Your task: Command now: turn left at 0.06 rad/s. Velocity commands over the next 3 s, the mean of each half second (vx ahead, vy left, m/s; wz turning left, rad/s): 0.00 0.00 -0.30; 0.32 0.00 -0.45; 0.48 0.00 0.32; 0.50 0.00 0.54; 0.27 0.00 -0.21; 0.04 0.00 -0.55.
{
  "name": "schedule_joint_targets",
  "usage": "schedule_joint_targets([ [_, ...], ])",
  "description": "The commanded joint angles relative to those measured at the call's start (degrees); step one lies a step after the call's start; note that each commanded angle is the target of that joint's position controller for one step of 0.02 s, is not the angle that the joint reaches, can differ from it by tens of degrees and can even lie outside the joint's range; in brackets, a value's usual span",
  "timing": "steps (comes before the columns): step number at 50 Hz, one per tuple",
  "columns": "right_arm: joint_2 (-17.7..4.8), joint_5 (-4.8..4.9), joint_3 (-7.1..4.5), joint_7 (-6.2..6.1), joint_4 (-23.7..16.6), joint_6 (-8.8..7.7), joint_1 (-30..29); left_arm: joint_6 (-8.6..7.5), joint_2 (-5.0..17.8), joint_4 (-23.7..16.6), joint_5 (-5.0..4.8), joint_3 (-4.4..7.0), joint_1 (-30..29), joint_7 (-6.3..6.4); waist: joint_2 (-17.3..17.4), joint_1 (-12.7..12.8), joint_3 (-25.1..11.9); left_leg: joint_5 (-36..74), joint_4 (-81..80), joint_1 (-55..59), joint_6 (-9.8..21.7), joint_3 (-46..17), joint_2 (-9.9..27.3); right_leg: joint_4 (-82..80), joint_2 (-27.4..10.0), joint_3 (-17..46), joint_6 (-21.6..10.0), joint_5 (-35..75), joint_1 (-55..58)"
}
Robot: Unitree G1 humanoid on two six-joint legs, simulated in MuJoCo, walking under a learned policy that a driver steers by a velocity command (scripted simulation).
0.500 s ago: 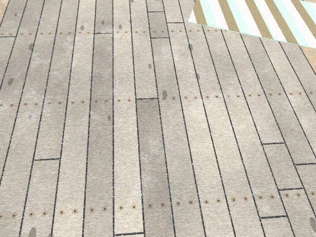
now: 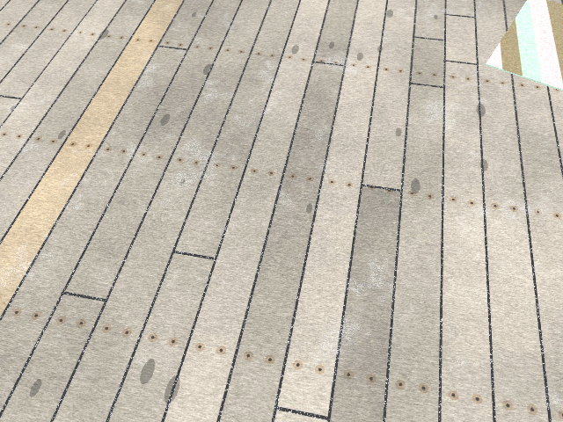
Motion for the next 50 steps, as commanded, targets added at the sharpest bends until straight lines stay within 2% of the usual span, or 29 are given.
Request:
schedule_joint_targets([
  [1,-7.36,-0.86,-1.63,-0.53,-1.57,-0.61,5.62,-1.77,4.34,-1.13,0.93,-0.25,1.6,-1.12,-1.88,-1.79,-9.74,23.32,-14.94,20.82,4.24,-5.97,5.53,-0.34,-6.77,7.01,-4.55,12.84,-5.06],
  [2,-10.04,-1.76,-1.68,-0.98,-2.41,-0.45,2.21,-2.48,2.08,-0.97,2.39,-0.95,4.67,-1.72,8.8,2.13,-10.08,30.51,-10.65,18.3,9.36,-11.14,13.16,0.1,-2.3,3.01,-0.31,-3.41,-7.09],
  [3,-6.09,-2.14,-0.83,-0.34,-2.62,-1.02,-0.92,-2.14,4.36,-0.79,1.97,-0.71,1.64,-1.32,7.33,0.5,-9.8,20.81,-11.15,10.37,12.22,-9.65,12.57,-1.79,-2.77,3.74,1.26,-3.58,-0.72],
  [4,-5.87,-2.21,-0.84,0.07,-2.85,-1.53,-2.41,-1.79,7.17,-1.26,1.4,-0.12,-1.23,-1.09,6.12,-0.3,-7.12,13.05,-11.8,9.66,10.54,-7.27,8.95,-1.1,-1.84,3.28,1.64,0.67,-1.75],
  [5,-7.87,-2.22,-1.54,0.0,-2.26,-1.85,-1.72,-1.5,8.46,-1.42,0.87,0.28,-3.0,-0.62,6.95,-1.6,-5.54,9.62,-12.16,10.03,9.06,-6.4,7.3,0.88,-0.8,2.75,1.63,2.94,-4.14],
  [6,-9.17,-1.99,-1.95,-0.22,-1.87,-2.16,-1.02,-0.99,9.13,-1.48,0.59,0.53,-2.92,-0.05,8.54,-1.96,-4.3,9.7,-12.81,9.84,8.95,-6.9,8.12,2.56,-0.51,2.79,1.64,3.3,-6.16],
  [8,-9.54,-1.44,-2.31,-0.92,-0.99,-2.39,1.05,-0.23,9.09,-1.56,0.09,0.82,-1.81,0.37,9.61,-2.26,-2.81,14.45,-13.17,9.19,11.06,-8.25,11.51,7.7,0.25,2.38,1.56,-0.96,-9.3],
  [10,-9.4,-1.73,-2.56,-1.67,-1.37,-2.48,2.2,0.5,8.79,-1.7,-0.36,1.5,-1.29,0.36,11.67,-4.06,-3.37,22.63,-14.02,10.28,16.52,-11.92,17.76,24.89,0.38,3.13,1.71,-18.43,-15.82],
  [11,-8.87,-1.84,-2.4,-1.88,-1.58,-2.76,1.99,1.01,8.85,-1.41,-0.75,2.19,-0.36,0.35,10.07,-3.82,-3.59,27.91,-14.11,9.87,18.88,-12.42,20.41,34.92,-0.05,5.25,2.04,-22.61,-18.45],
  [13,-7.33,-1.12,-2.1,-1.9,-2.16,-3.28,-2.57,2.05,7.51,-0.64,-1.06,2.58,1.93,0.58,6.34,-1.19,-2.92,27.98,-14.21,8.62,17.67,-6.85,18.64,37.32,-1.33,6.55,2.44,-19.09,-19.5],
  [15,-7.15,-1.03,-2.22,-1.75,-1.98,-3.36,-4.33,2.49,6.16,-1.43,-0.39,2.2,0.57,0.51,5.24,-1.33,-3.09,27.53,-14.01,8.89,16.88,-3.29,17.04,32.69,-1.76,4.45,3.45,-14.33,-18.49],
  [17,-7.83,-1.01,-2.55,-1.61,-1.71,-3.01,-5.16,2.5,5.34,-2.75,-0.36,1.68,-0.42,-0.41,5.79,-1.77,-5.0,28.24,-12.84,9.22,16.48,-0.05,16.22,25.25,-2.0,2.5,3.56,-11.42,-14.14],
  [20,-10.03,-0.23,-3.3,-1.42,-0.56,-2.58,-3.92,2.61,6.73,-4.7,-0.6,1.93,-0.68,-1.79,7.34,-2.26,-7.5,30.1,-10.27,11.0,15.77,0.76,17.72,16.95,-0.78,-0.12,2.07,-8.43,-9.52],
  [22,-10.49,0.9,-3.44,-1.23,-0.16,-2.5,-5.04,2.92,7.22,-4.48,-0.53,2.42,2.38,-2.34,7.0,-0.11,-7.85,26.25,-6.3,8.86,13.05,2.78,17.28,7.61,0.89,-2.5,-0.28,-1.17,-3.78],
  [23,-9.34,1.17,-3.24,-1.02,0.94,-2.57,-3.15,2.98,8.29,-3.99,-0.27,3.03,4.47,-2.06,5.06,0.5,-8.09,19.84,-1.88,5.83,9.86,5.18,15.34,1.82,2.36,-1.97,-2.16,4.73,1.49],
  [24,-6.86,-0.06,-2.7,-0.56,1.89,-2.74,-0.03,2.91,12.22,-3.68,-0.4,4.39,7.16,-1.15,-4.8,0.18,-8.84,4.37,8.93,-3.1,5.0,10.21,10.7,-2.63,-1.97,6.85,-5.68,15.94,9.99],
  [25,-3.38,-2.31,-1.26,-0.54,-3.05,-3.01,-5.24,1.96,19.9,-4.23,-0.34,6.1,10.55,-0.52,-19.66,1.22,-8.94,-23.76,25.74,-21.97,0.01,10.75,-0.24,-7.24,-17.23,33.62,-18.35,12.23,15.82],
  [26,-5.71,-0.74,-1.98,-0.5,-3.48,-3.66,-8.88,-0.15,16.9,-4.89,1.23,5.01,11.74,-1.4,-10.55,4.5,-11.0,-24.3,33.9,-25.99,0.98,-0.79,-0.5,-12.13,-19.84,40.68,-23.19,-3.96,14.59],
  [27,-7.54,0.97,-2.61,0.0,-3.65,-4.24,-9.26,-1.68,14.39,-4.89,0.98,4.12,9.63,-1.5,-8.42,2.84,-7.05,-18.21,34.0,-28.67,2.92,-2.61,1.47,-14.68,-18.11,37.65,-20.68,-17.65,12.65],
  [28,-8.8,1.17,-3.24,0.06,-2.68,-4.78,-8.68,-2.42,12.37,-5.09,-0.03,3.62,7.05,-1.17,-6.75,1.46,-3.36,-12.51,31.82,-29.31,4.02,-2.55,2.87,-15.75,-15.61,34.69,-17.3,-24.13,10.56],
  [29,-9.59,0.4,-3.64,-0.12,-1.98,-5.28,-8.36,-2.58,10.94,-5.44,-0.59,2.97,5.32,-0.63,-6.58,0.85,-1.51,-7.46,29.07,-29.77,4.0,-2.67,3.48,-16.45,-14.05,32.6,-15.31,-23.63,9.87],
  [31,-8.49,-0.32,-3.64,0.16,-1.11,-6.41,-7.34,-2.76,10.3,-6.01,0.12,2.36,5.37,0.23,-7.52,0.0,-1.45,0.74,25.05,-25.97,3.21,-2.41,2.88,-17.98,-10.73,28.38,-13.67,-18.16,8.28],
  [33,-7.24,-0.43,-3.49,0.46,-0.51,-7.37,-7.25,-3.44,10.49,-6.01,0.46,2.43,7.03,0.62,-5.37,0.24,-2.67,6.66,20.22,-25.83,2.18,-2.09,1.98,-18.0,-9.59,25.67,-13.47,-10.39,10.69],
  [38,-5.5,-0.07,-2.86,0.79,-1.01,-8.29,-9.53,-3.84,11.28,-5.47,-0.07,2.76,9.57,0.94,-7.61,1.19,-1.07,13.11,7.3,-22.5,-0.56,-2.49,0.41,-17.5,-7.46,22.47,-12.97,-4.78,7.73],
  [42,-4.55,0.34,-1.87,1.85,-1.99,-9.35,-12.98,-3.59,11.25,-4.31,-0.41,2.79,11.97,0.91,-7.65,3.38,-0.15,15.27,0.19,-19.59,-1.18,-1.59,0.39,-15.74,-7.82,21.77,-13.11,-2.31,6.66],
  [45,-4.78,0.63,-1.36,2.7,-2.79,-10.3,-14.73,-3.46,10.98,-3.34,-0.31,2.6,13.67,0.65,-7.6,4.37,0.7,14.68,-3.11,-16.7,0.29,-0.6,0.09,-13.95,-8.67,22.38,-13.03,0.41,6.94],
  [48,-6.66,0.79,-1.61,3.1,-2.48,-10.9,-12.14,-3.09,11.01,-2.91,-0.24,2.63,14.05,0.42,-9.84,3.05,0.25,10.87,-4.8,-14.02,3.2,1.54,-0.46,-11.59,-10.46,22.57,-12.25,10.16,10.79],
  [49,-7.13,0.85,-1.84,2.95,-1.96,-10.96,-9.51,-2.91,11.31,-2.87,-0.18,2.66,13.44,0.44,-10.67,1.26,-0.68,10.67,-5.95,-10.24,4.78,2.56,-1.04,-8.99,-10.56,21.73,-11.57,17.57,10.97],
  [50,-8.39,0.6,-2.55,2.62,-0.37,-10.94,-4.74,-2.79,10.48,-3.02,0.03,2.32,13.01,0.53,-9.58,-1.27,-3.99,11.03,-7.58,-3.63,6.66,4.17,-2.67,-3.17,-8.28,18.95,-10.62,29.1,11.44],
])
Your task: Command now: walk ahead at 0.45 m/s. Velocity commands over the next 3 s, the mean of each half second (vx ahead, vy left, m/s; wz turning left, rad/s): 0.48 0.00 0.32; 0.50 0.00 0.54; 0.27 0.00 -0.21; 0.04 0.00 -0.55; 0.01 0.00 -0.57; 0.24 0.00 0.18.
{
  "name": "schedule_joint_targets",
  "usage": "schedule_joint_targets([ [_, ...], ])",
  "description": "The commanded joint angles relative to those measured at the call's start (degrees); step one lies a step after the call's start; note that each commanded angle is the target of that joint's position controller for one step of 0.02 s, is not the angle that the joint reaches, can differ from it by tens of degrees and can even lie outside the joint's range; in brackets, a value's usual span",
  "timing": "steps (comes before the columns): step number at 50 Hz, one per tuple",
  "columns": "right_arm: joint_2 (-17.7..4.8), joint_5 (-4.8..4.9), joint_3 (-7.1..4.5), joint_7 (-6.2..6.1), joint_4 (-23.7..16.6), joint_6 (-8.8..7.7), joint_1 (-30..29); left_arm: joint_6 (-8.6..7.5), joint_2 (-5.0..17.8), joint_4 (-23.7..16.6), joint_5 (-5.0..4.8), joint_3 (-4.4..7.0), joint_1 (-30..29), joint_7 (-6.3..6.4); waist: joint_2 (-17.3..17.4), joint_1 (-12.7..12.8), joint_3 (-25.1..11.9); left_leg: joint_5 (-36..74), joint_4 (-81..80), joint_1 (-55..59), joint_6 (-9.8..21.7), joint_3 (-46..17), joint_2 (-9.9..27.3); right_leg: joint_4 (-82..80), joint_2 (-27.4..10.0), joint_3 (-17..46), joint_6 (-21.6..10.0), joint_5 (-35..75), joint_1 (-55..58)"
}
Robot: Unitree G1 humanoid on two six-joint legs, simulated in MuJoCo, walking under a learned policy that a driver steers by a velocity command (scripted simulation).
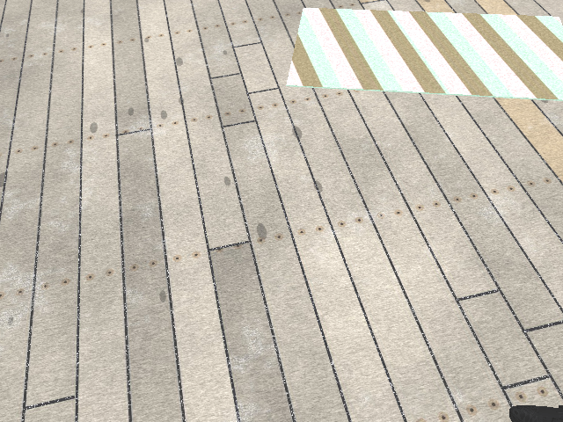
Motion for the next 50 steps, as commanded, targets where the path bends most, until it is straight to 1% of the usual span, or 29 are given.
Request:
schedule_joint_targets([
  [1,-10.04,-0.2,-3.21,-0.57,-1.26,-1.22,8.73,-0.17,7.24,-2.8,0.66,1.36,-0.4,0.35,-8.46,-7.64,-6.44,-0.09,-0.78,17.89,6.42,-1.45,1.91,15.14,-10.01,1.96,-5.15,41.88,-5.06],
  [2,-15.11,-1.2,-4.26,-0.53,-0.02,-1.13,17.97,-0.66,4.17,-4.81,1.33,0.19,1.72,0.49,3.23,-9.24,-16.16,-4.49,-0.9,37.91,14.05,-21.33,13.59,35.06,-3.3,-2.41,-1.06,28.14,-21.08],
  [3,-14.83,-0.52,-4.14,0.57,2.06,-0.92,20.57,-1.8,2.51,-5.56,0.69,-0.43,4.03,0.45,15.69,-7.62,-16.92,-16.74,-9.94,45.5,19.19,-43.1,21.15,48.32,2.77,-2.97,1.49,-8.78,-37.1],
  [4,-9.51,0.95,-2.58,0.81,1.81,-0.82,17.92,-2.64,7.67,-5.88,-0.5,0.6,-0.99,0.1,9.42,-8.41,-8.25,-23.19,-11.97,40.54,17.17,-41.35,20.18,52.51,-1.17,-1.26,0.75,-7.31,-44.3],
  [5,-7.88,0.53,-2.0,0.54,0.84,-0.26,14.61,-3.45,8.28,-6.54,-0.95,0.76,-5.49,-0.32,5.87,-8.1,-2.01,-19.43,-12.48,34.08,15.53,-33.43,17.78,51.9,-3.77,-2.81,0.09,-2.3,-45.73],
  [6,-6.88,-0.13,-1.6,0.27,0.17,0.36,13.03,-4.21,7.56,-6.99,-0.13,0.58,-8.29,-0.6,2.36,-7.63,0.64,-13.32,-13.37,29.1,14.86,-28.35,15.08,49.18,-5.32,-4.15,0.06,1.46,-45.12],
  [7,-6.29,-0.68,-1.24,0.01,-0.41,0.73,12.29,-4.64,7.05,-7.43,0.87,0.76,-9.2,-0.88,1.46,-6.56,1.88,-8.33,-14.36,25.56,14.66,-25.65,13.42,45.89,-6.52,-4.47,0.51,4.32,-43.72],
  [8,-6.29,-0.94,-1.12,-0.24,-0.67,0.84,12.61,-4.89,6.47,-7.81,1.52,0.7,-9.48,-1.17,2.65,-5.93,1.4,-0.92,-14.66,23.49,14.71,-23.37,11.98,43.27,-6.99,-4.85,1.16,5.45,-41.06],
  [10,-6.01,-0.28,-1.01,-0.91,-0.78,1.06,12.28,-4.53,4.73,-8.05,1.97,0.46,-8.77,-1.21,3.25,-4.65,0.27,0.64,-16.41,21.01,15.07,-20.68,10.28,38.53,-6.97,-6.02,2.88,6.82,-39.16],
  [11,-7.7,0.0,-1.42,-1.34,-0.61,1.08,12.49,-4.36,3.86,-9.0,1.78,0.11,-9.98,-1.17,4.79,-4.34,1.21,2.97,-16.91,18.58,15.74,-19.74,10.63,34.62,-6.52,-6.87,3.99,7.37,-38.95],
  [15,-9.31,0.57,-2.1,-2.61,0.11,1.83,15.18,-4.81,1.76,-11.71,1.6,-0.91,-19.78,-1.56,3.43,-7.29,3.05,6.51,-16.19,12.47,12.44,-14.21,6.49,16.47,-3.32,-8.49,6.07,21.86,-32.35],
  [18,-9.21,1.03,-2.14,-3.1,1.11,2.55,19.09,-5.17,2.55,-12.85,0.73,-0.59,-23.78,-2.12,3.69,-8.4,2.19,5.37,-13.96,13.4,11.07,-16.47,7.48,10.71,-1.26,-7.55,5.82,27.36,-27.79],
  [21,-9.2,1.1,-2.38,-3.51,1.06,3.2,19.26,-5.35,4.84,-12.95,0.35,0.44,-23.04,-2.12,4.98,-6.5,1.67,5.46,-9.53,17.95,9.22,-20.66,9.88,8.15,-1.85,-5.51,3.88,23.46,-25.13],
  [23,-8.48,0.68,-2.26,-3.36,0.28,3.65,17.75,-5.6,7.25,-11.33,0.51,1.85,-15.73,-1.63,5.01,-2.11,-2.03,13.34,-1.16,17.78,7.32,-20.08,7.83,5.47,-1.81,-7.07,1.13,20.68,-14.64],
  [24,-6.28,-0.1,-1.37,-3.01,-0.84,3.73,17.07,-5.65,9.19,-10.38,1.21,2.71,-8.21,-1.18,3.26,1.68,-9.16,10.67,10.68,13.39,5.68,-18.17,4.57,6.84,-6.68,-3.52,-1.8,19.1,-1.63],
  [25,-1.17,-0.19,0.16,-2.96,-2.3,3.37,22.4,-5.09,13.99,-9.58,2.24,3.93,-0.8,-0.77,-8.38,1.58,-19.2,-7.14,30.56,-2.63,2.21,-11.56,-2.74,6.99,-20.13,14.85,-8.59,11.87,19.2],
  [26,-1.48,1.07,0.76,-2.86,-3.02,3.02,26.43,-4.46,12.18,-8.27,1.54,3.54,0.29,-1.48,-20.7,-0.46,-22.35,-30.31,42.62,-14.21,1.27,-9.93,-3.24,0.19,-27.28,34.24,-13.04,0.88,22.75],
  [27,-7.09,1.92,-0.7,-2.93,-2.1,3.3,22.89,-4.19,7.08,-8.97,1.1,2.29,-2.99,-1.42,-12.2,0.13,-13.24,-26.09,47.47,-18.25,1.11,-10.81,0.66,-1.56,-25.07,28.9,-10.85,-4.88,15.38],
  [28,-8.35,1.5,-1.08,-2.91,-2.97,3.6,17.82,-3.85,5.11,-9.12,1.07,1.71,-5.76,-1.24,-7.25,0.25,-6.68,-21.17,47.36,-18.32,0.8,-8.47,2.7,-2.26,-22.6,19.54,-8.98,-0.29,7.78],
  [29,-7.62,0.78,-1.11,-2.84,-3.74,3.77,15.23,-3.72,4.1,-8.49,1.3,1.32,-8.12,-1.34,-4.89,-0.97,-2.39,-18.04,45.13,-16.93,0.46,-7.54,4.39,-3.96,-20.1,13.32,-8.43,6.65,0.92],
  [31,-5.63,0.66,-1.13,-2.25,-4.47,4.38,14.61,-4.05,3.64,-7.63,1.97,1.22,-10.16,-1.29,-7.12,-3.13,0.76,-15.0,41.8,-13.09,0.16,-6.95,7.0,-7.09,-17.59,5.47,-8.33,13.82,-6.67],
  [35,-2.99,0.13,-0.44,-1.89,-6.51,5.43,11.31,-5.19,4.6,-5.55,0.99,2.01,-10.5,-1.35,-5.36,-3.57,3.09,-10.22,35.13,-14.89,-0.86,-5.94,8.19,-11.06,-17.07,-4.01,-9.53,23.69,-9.06],
  [41,-1.75,0.21,0.41,0.26,-9.38,4.24,2.04,-4.16,8.53,-3.27,0.61,2.99,-9.03,-0.89,-3.2,-0.87,3.77,5.83,15.74,-11.34,0.28,-1.31,6.6,-11.52,-16.01,-14.81,-7.19,26.48,-5.73],
  [44,-2.56,0.39,0.17,1.07,-11.69,4.37,-2.18,-3.23,9.99,-1.78,-0.35,3.49,-6.66,-0.87,-3.36,-0.13,5.02,3.47,10.93,-11.95,2.16,0.34,5.62,-9.61,-17.51,-17.16,-5.72,29.26,-0.29],
  [46,-3.93,0.16,-0.52,1.36,-12.72,4.63,-2.05,-2.41,11.43,-1.39,-0.83,3.93,-6.32,-0.71,-4.47,-1.46,3.78,-1.93,9.46,-8.93,4.21,2.72,3.27,-4.61,-18.11,-18.92,-4.63,41.92,2.64],
  [47,-4.95,-0.1,-1.13,1.27,-12.66,4.83,-0.12,-1.99,12.14,-1.17,-1.09,4.09,-5.7,-0.57,-5.28,-2.96,1.65,-5.23,9.16,-4.49,5.49,4.37,0.92,0.34,-17.94,-19.75,-4.18,51.95,3.31],
  [48,-6.7,-0.16,-2.3,1.02,-11.45,5.04,6.03,-1.54,12.47,-1.03,-1.29,4.01,-5.81,-0.46,-5.17,-7.0,-1.99,-5.36,7.02,4.49,7.22,5.44,-1.47,9.11,-17.12,-21.01,-3.24,58.08,1.8],
  [49,-9.26,0.06,-3.91,0.16,-8.79,5.31,15.43,-1.5,10.67,-0.72,-1.0,3.06,-4.85,-0.34,-3.42,-11.86,-6.87,-1.8,4.36,20.05,9.22,4.32,-2.85,20.67,-15.28,-22.2,-1.66,55.33,-5.56],
  [50,-14.22,-0.16,-5.01,-1.1,-7.29,5.66,22.21,-2.01,5.21,-2.22,1.15,0.95,-2.16,-0.63,7.04,-12.24,-13.08,-2.52,4.12,40.38,14.21,-15.49,10.27,40.44,-10.91,-22.76,1.17,24.23,-25.32],
])
Over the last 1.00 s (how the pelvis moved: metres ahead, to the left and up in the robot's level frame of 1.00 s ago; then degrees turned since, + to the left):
0.16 -0.06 0.00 -27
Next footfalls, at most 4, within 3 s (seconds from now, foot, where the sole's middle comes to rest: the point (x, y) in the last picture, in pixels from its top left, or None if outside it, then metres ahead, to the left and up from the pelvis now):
0.02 left None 0.14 0.12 -0.77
0.48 right None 0.47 -0.06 -0.77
0.98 left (209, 361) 0.62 0.29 -0.77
1.48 right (256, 272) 0.89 0.20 -0.77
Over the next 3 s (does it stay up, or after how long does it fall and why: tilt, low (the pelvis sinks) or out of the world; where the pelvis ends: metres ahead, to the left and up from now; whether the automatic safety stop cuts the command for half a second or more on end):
stays up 0.86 0.29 0.01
